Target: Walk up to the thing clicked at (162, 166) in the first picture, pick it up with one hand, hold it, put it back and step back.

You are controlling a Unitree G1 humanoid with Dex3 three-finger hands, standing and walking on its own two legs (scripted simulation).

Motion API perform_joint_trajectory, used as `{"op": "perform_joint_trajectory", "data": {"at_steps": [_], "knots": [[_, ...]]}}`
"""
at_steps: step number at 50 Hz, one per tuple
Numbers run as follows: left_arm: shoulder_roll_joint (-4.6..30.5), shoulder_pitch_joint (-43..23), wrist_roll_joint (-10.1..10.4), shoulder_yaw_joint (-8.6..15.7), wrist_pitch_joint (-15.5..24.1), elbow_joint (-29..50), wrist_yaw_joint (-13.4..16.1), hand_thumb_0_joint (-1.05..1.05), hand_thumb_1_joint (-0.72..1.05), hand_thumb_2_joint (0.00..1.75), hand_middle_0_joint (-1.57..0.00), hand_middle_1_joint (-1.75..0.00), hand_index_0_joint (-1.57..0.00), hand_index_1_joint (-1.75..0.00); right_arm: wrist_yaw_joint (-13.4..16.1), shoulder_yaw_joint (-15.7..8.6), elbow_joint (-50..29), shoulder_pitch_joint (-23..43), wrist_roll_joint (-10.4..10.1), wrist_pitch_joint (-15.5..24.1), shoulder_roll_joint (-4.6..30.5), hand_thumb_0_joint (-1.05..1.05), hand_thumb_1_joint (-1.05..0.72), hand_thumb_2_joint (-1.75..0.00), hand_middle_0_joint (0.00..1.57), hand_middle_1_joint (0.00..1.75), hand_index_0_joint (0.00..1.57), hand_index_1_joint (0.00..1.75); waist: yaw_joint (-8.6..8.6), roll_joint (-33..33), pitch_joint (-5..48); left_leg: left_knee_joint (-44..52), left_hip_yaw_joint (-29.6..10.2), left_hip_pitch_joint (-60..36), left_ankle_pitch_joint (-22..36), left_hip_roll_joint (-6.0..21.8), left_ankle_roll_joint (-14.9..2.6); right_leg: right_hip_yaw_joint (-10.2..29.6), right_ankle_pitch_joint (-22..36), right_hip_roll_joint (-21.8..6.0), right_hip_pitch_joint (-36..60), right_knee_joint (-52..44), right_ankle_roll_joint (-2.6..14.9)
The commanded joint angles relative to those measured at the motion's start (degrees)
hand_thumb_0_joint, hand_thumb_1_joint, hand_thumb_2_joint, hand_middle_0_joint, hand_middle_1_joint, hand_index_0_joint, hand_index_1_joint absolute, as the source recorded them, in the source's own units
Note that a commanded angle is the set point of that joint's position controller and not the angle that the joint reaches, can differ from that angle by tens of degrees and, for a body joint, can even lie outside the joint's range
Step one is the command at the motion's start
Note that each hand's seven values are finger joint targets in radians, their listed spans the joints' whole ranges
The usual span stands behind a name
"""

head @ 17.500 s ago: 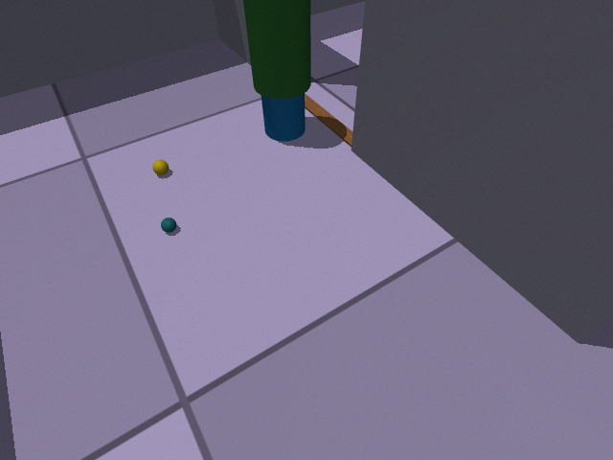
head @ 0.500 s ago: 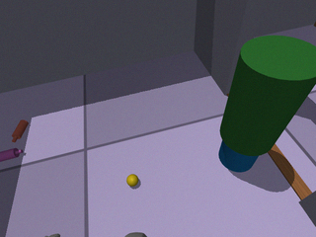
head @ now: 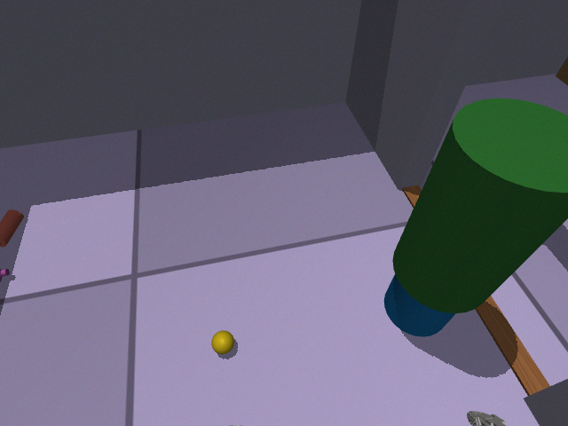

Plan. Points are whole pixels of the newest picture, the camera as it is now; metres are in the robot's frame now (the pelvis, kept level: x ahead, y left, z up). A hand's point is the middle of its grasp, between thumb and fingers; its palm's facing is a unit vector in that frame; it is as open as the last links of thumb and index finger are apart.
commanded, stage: walk up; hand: left
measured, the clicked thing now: (222, 342) +0.48 +0.24 -0.72
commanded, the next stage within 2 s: none
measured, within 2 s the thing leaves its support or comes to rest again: neither
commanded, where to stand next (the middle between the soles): +0.05 +0.00 m, yaw +0 degrees
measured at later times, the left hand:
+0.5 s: hand out of the picture +0.10 +0.26 -0.13, palm faces -0.03 -0.93 -0.36, open 7.4 cm
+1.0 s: hand out of the picture +0.09 +0.26 -0.14, palm faces -0.01 -0.94 -0.35, open 7.4 cm
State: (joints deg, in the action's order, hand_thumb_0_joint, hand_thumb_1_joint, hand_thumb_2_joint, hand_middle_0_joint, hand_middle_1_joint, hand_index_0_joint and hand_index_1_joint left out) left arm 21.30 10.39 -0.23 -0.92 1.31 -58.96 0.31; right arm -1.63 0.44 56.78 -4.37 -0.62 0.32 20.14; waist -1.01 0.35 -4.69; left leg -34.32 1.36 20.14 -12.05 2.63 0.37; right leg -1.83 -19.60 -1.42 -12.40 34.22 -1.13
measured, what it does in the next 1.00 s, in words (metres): stands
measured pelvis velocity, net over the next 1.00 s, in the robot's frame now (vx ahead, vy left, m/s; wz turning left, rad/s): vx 0.02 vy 0.01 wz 0.01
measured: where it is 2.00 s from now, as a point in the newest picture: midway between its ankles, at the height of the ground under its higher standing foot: outside the picture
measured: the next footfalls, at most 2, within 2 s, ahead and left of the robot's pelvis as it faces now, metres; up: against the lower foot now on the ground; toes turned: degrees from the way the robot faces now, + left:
left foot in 1.54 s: -0.04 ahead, +0.13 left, +0.00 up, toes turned +4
right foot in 1.80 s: +0.11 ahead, -0.13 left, +0.00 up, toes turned +2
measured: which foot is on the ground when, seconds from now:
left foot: down 0.00-1.00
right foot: down 0.00-1.00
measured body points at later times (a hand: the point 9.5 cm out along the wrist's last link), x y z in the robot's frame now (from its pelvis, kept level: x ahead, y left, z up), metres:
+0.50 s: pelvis +0.01 +0.01 +0.02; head +0.02 +0.00 +0.47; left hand +0.10 +0.31 -0.11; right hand +0.09 -0.30 -0.11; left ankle +0.07 +0.13 -0.73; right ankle -0.01 -0.13 -0.73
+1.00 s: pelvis +0.02 +0.01 +0.02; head +0.03 +0.01 +0.47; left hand +0.09 +0.31 -0.11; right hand +0.11 -0.29 -0.11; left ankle +0.07 +0.13 -0.73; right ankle -0.01 -0.13 -0.73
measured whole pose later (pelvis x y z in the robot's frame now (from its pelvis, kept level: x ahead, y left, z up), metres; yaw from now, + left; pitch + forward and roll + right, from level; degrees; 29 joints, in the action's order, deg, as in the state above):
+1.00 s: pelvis +0.02 +0.01 +0.02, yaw +1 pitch -2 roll -1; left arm 20.0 4.9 -0.8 0.5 0.3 -66.9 0.0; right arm -1.2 -0.4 66.8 -3.8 0.1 0.2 19.8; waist 0.4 0.7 -2.7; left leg -19.6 1.5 11.7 -6.0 1.3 0.0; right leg -2.4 -12.4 -2.2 -3.0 17.4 -2.0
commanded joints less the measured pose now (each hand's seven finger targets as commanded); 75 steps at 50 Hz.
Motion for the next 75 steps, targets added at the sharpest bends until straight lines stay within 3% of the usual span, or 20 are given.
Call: {"op": "perform_joint_trajectory", "data": {"at_steps": [1, 11, 18, 23, 30, 50, 51, 54, 58, 61, 62, 63, 64, 65, 67, 68, 70, 72, 74, 75], "knots": [[13.0, -2.0, 0.4, 3.1, 2.0, 0.5, 0.7, 0.00, 0.90, 0.90, -0.20, -0.30, -0.20, -0.30, 1.0, -2.8, -0.4, 2.9, 0.0, 1.3, 13.2, 0.00, -0.90, -0.90, 0.20, 0.30, 0.20, 0.30, 0.61, 1.1, 6.9, 8.8, -8.0, -8.7, 7.2, 6.4, -4.00, 5.6, 10.3, -4.9, -0.1, -10.4, 2.90], [12.0, -7.2, 0.4, 2.7, 1.5, -2.8, 0.5, 0.00, 0.90, 0.90, -0.20, -0.30, -0.20, -0.30, 1.0, -2.7, 4.5, 5.5, 0.1, 1.0, 12.5, 0.00, -0.90, -0.90, 0.20, 0.30, 0.20, 0.30, 0.92, -0.9, 8.6, 12.8, -5.5, -14.4, 12.0, 5.6, -2.51, 5.2, 14.1, -6.1, 3.5, -16.1, 1.99], [11.9, -8.6, 0.0, 2.8, 0.7, -4.1, 0.1, 0.00, 0.90, 0.90, -0.20, -0.30, -0.20, -0.30, 1.1, -2.8, 6.4, 5.8, 0.5, 1.0, 12.7, 0.00, -0.90, -0.90, 0.20, 0.30, 0.20, 0.30, 0.96, -0.3, 6.5, 17.3, -6.0, -12.8, 4.0, 5.2, -1.67, 5.0, 10.3, -6.1, 4.4, -18.8, 2.11], [11.9, -8.5, -0.1, 3.1, 0.7, -4.6, 0.1, 0.00, 0.90, 0.90, -0.20, -0.30, -0.20, -0.30, 1.2, -2.7, 6.9, 5.4, 0.7, 1.2, 12.4, 0.00, -0.90, -0.90, 0.20, 0.30, 0.20, 0.30, 0.88, -0.5, 7.6, 17.1, -5.7, -13.9, 8.4, 5.4, -1.53, 4.7, 11.8, -6.2, 5.9, -19.7, 1.92], [11.4, -9.0, -0.2, 3.2, 0.5, -4.6, 0.0, 0.00, 0.90, 0.90, -0.20, -0.30, -0.20, -0.30, 1.2, -2.8, 7.0, 4.2, 0.8, 1.1, 12.6, 0.00, -0.90, -0.90, 0.20, 0.30, 0.20, 0.30, 1.35, 1.0, 6.6, 18.7, -6.6, -12.1, 3.1, 5.4, -1.43, 4.5, 9.3, -5.9, 6.1, -20.3, 2.03], [10.7, -8.2, -0.4, 3.5, 0.4, -4.5, 0.2, 0.00, 0.90, 0.90, -0.20, -0.30, -0.20, -0.30, 1.5, -3.2, 6.7, 3.2, 0.9, 0.9, 12.0, 0.00, -0.90, -0.90, 0.20, 0.30, 0.20, 0.30, 1.75, 0.1, 7.5, 17.3, -6.0, -13.9, 9.4, 5.1, -1.53, 3.6, 12.5, -6.3, 6.4, -20.5, 1.48], [14.3, -8.7, 0.5, 5.0, -0.4, -3.3, 0.9, 0.00, 0.90, 0.90, -0.20, -0.30, -0.20, -0.30, 1.4, -4.9, 6.1, 3.6, 0.8, -0.4, 16.2, 0.00, -0.90, -0.90, 0.20, 0.30, 0.20, 0.30, 1.70, 1.8, 0.8, 12.5, -6.5, -10.9, 25.7, 5.1, -1.70, 3.3, 24.1, -6.7, 1.2, -13.8, 1.64], [12.8, -6.3, 0.9, 5.1, -1.1, -0.8, 1.3, 0.00, 0.90, 0.90, -0.20, -0.30, -0.20, -0.30, 1.5, -5.7, 3.5, 1.7, -0.1, -1.6, 15.4, 0.00, -0.90, -0.90, 0.20, 0.30, 0.20, 0.30, 2.01, 1.3, 8.5, 9.3, -6.0, -13.9, 34.6, 6.4, -4.48, 1.2, 25.0, -4.5, 2.4, -7.2, 1.60], [11.5, -3.0, 0.4, 5.3, -2.6, 1.7, 1.3, 0.00, 0.90, 0.90, -0.20, -0.30, -0.20, -0.30, 1.4, -7.2, -1.2, 4.0, 0.7, -3.3, 16.3, 0.00, -0.90, -0.90, 0.20, 0.30, 0.20, 0.30, 1.37, 7.1, 12.3, 10.8, -10.6, -7.5, 19.6, 9.8, -8.73, 0.3, 8.0, -1.5, 2.8, 4.2, 3.22], [11.4, 4.2, 0.0, 6.5, -3.2, 1.8, 1.3, 0.00, 0.90, 0.90, -0.20, -0.30, -0.20, -0.30, 1.2, -7.9, -5.8, 7.7, 1.7, -4.2, 16.5, 0.00, -0.90, -0.90, 0.20, 0.30, 0.20, 0.30, -1.25, 9.3, 12.0, 9.1, -12.8, 3.0, 10.1, 11.8, -12.07, 0.9, -5.9, -0.5, 4.9, 10.8, 4.92], [11.9, 6.7, -0.2, 6.9, -3.2, 1.5, 1.3, 0.00, 0.90, 0.90, -0.20, -0.30, -0.20, -0.30, 1.1, -8.0, -7.1, 9.4, 1.9, -4.5, 15.7, 0.00, -0.90, -0.90, 0.20, 0.30, 0.20, 0.30, -2.77, 7.7, 10.4, 5.2, -11.7, 5.1, 6.6, 9.9, -10.57, 3.7, -6.0, -2.9, 3.7, 5.7, 6.15], [14.4, 7.0, -1.1, 7.5, -2.8, 2.3, 1.4, 0.00, 0.90, 0.90, -0.20, -0.30, -0.20, -0.30, 1.1, -7.6, -8.0, 10.1, 1.8, -4.7, 13.5, 0.00, -0.90, -0.90, 0.20, 0.30, 0.20, 0.30, -4.04, -2.7, 6.8, -5.0, -7.8, 6.7, -1.1, 2.1, -6.00, 13.9, -1.7, -11.0, -1.9, -8.9, 8.72], [21.2, 1.0, -2.1, 9.2, -2.2, 5.1, 1.4, 0.00, 0.90, 0.90, -0.20, -0.30, -0.20, -0.30, 1.3, -7.0, -8.6, 8.7, 1.8, -5.0, 10.1, 0.00, -0.90, -0.90, 0.20, 0.30, 0.20, 0.30, -3.62, -16.6, 1.8, -21.6, -4.9, 9.9, -18.8, -9.2, -0.95, 29.8, 2.7, -22.9, -9.9, -21.4, 14.68], [23.4, -2.9, -3.0, 9.3, -1.5, 8.6, 1.6, 0.00, 0.90, 0.90, -0.20, -0.30, -0.20, -0.30, 1.6, -7.3, -9.2, 5.7, 2.7, -5.6, 11.1, 0.00, -0.90, -0.90, 0.20, 0.30, 0.20, 0.30, -2.37, -14.3, -0.6, -32.0, -12.6, 8.8, -22.5, -6.9, 0.01, 34.5, 3.6, -27.0, -16.6, -22.3, 19.30], [17.7, -10.2, -2.4, 8.5, -1.2, 10.1, 2.1, 0.00, 0.90, 0.90, -0.20, -0.30, -0.20, -0.30, 1.2, -8.4, -6.1, -2.1, 1.1, -5.2, 13.0, 0.00, -0.90, -0.90, 0.20, 0.30, 0.20, 0.30, 3.76, -4.9, 2.5, -38.4, -13.7, 7.0, -16.6, -7.5, -0.25, 18.2, 12.7, -18.5, -12.1, -15.2, 14.84], [15.6, -10.3, -2.8, 8.1, -0.8, 10.3, 2.1, 0.00, 0.90, 0.90, -0.20, -0.30, -0.20, -0.30, 1.0, -8.5, -5.2, -4.7, 0.6, -4.4, 13.2, 0.00, -0.90, -0.90, 0.20, 0.30, 0.20, 0.30, 3.99, -5.5, 5.7, -36.2, -11.7, 6.6, -13.4, -6.8, 0.12, 14.0, 7.6, -14.7, -7.2, -14.5, 12.37], [12.5, -7.3, -3.5, 7.4, 0.2, 10.7, 1.4, 0.00, 0.90, 0.90, -0.20, -0.30, -0.20, -0.30, 0.4, -7.5, -4.4, -5.5, 1.1, -3.0, 12.8, 0.00, -0.90, -0.90, 0.20, 0.30, 0.20, 0.30, 1.16, -8.4, 9.8, -22.3, -7.2, 4.6, -13.0, -3.7, 0.96, 10.6, -8.3, -10.9, 1.6, -14.4, 9.52], [14.7, -3.7, -4.2, 8.4, 0.2, 10.4, 0.7, 0.00, 0.90, 0.90, -0.20, -0.30, -0.20, -0.30, -0.2, -6.9, -5.7, -3.7, 2.3, -2.2, 12.5, 0.00, -0.90, -0.90, 0.20, 0.30, 0.20, 0.30, -0.90, -13.9, 8.8, -9.7, -2.8, 4.2, -19.1, -3.0, 0.94, 13.7, -18.0, -12.7, 6.1, -14.8, 10.92], [16.3, -0.7, -3.4, 8.8, -0.6, 10.0, -0.3, 0.00, 0.90, 0.90, -0.20, -0.30, -0.20, -0.30, -0.2, -6.9, -5.7, -4.2, 2.9, -1.0, 12.0, 0.00, -0.90, -0.90, 0.20, 0.30, 0.20, 0.30, -0.75, -12.8, 5.0, 4.7, 0.1, -2.2, -18.8, -3.7, -0.36, 12.7, -12.5, -12.7, 2.7, -12.1, 11.42], [16.7, 0.6, -2.7, 8.7, -1.0, 10.0, -0.6, 0.00, 0.90, 0.90, -0.20, -0.30, -0.20, -0.30, 0.2, -7.0, -4.7, -6.5, 3.3, -0.3, 11.6, 0.00, -0.90, -0.90, 0.20, 0.30, 0.20, 0.30, 0.88, -9.1, 4.2, 14.4, 1.8, -9.6, -9.9, -4.7, -1.10, 9.3, -7.0, -10.9, -0.9, -7.8, 9.57]]}}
